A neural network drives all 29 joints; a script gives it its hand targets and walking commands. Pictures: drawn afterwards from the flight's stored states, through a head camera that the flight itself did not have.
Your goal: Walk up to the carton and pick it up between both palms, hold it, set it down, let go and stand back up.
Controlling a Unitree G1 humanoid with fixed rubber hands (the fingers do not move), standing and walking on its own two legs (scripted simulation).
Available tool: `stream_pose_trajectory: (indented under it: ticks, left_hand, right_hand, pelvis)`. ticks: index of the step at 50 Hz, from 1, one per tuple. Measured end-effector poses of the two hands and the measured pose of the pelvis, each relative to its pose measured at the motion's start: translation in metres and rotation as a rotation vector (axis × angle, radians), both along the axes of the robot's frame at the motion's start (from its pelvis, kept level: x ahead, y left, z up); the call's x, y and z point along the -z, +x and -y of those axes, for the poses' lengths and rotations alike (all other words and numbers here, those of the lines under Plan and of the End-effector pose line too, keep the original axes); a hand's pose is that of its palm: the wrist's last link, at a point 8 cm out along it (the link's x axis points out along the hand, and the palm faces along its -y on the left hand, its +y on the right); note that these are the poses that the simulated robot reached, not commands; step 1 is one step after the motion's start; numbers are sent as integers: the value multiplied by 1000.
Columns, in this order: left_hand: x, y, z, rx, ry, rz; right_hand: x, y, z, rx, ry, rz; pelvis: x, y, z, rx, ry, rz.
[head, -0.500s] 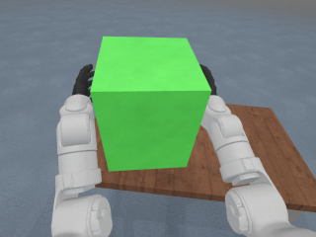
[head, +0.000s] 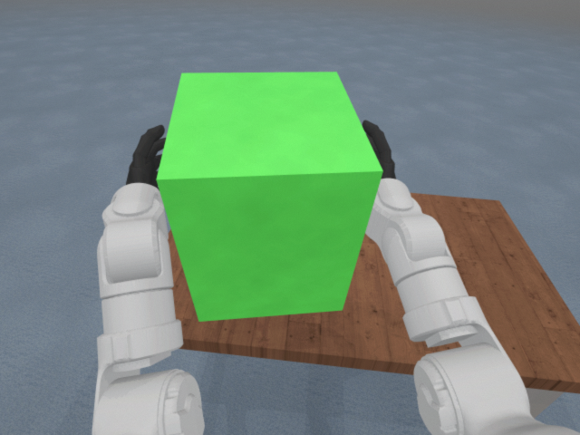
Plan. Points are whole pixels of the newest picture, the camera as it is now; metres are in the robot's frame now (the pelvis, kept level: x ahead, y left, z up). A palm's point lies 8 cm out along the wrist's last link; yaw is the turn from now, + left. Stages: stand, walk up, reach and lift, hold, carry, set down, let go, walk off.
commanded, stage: hold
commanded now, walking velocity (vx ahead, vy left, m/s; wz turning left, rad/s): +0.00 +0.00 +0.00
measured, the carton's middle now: (266, 198) +0.37 +0.01 +0.20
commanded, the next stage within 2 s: none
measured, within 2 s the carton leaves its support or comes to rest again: neither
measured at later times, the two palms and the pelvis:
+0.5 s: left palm (152, 193) +0.36 +0.15 +0.22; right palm (381, 186) +0.36 -0.14 +0.23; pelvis +0.00 +0.00 +0.00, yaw +0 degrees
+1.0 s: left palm (151, 187) +0.36 +0.15 +0.23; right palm (379, 181) +0.36 -0.14 +0.23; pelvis +0.00 +0.00 +0.00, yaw -1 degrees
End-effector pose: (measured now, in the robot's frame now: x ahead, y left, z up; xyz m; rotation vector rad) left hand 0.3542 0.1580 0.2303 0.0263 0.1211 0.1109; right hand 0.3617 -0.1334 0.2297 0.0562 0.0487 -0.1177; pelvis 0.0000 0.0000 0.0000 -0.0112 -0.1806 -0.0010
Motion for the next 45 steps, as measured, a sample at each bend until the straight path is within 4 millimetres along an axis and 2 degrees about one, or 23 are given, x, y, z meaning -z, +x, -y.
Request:
stream_pose_trajectory:
  ticks: [17,27,37,45]
  left_hand:
    - [0,2,1,-3,-1,-6]
    - [9,1,6,27,-1,-15]
    - [4,2,4,22,8,-14]
    - [1,7,5,18,13,-16]
  right_hand:
    - [0,3,1,-2,-7,-5]
    - [5,-6,6,22,-14,-14]
    - [3,-4,4,21,-8,-13]
    - [3,0,5,18,-7,-13]
  pelvis:
    - [0,-2,4,-4,1,-10]
    - [0,-3,1,4,0,8]
    - [0,-10,-3,16,4,-11]
    - [0,-7,-2,14,4,-18]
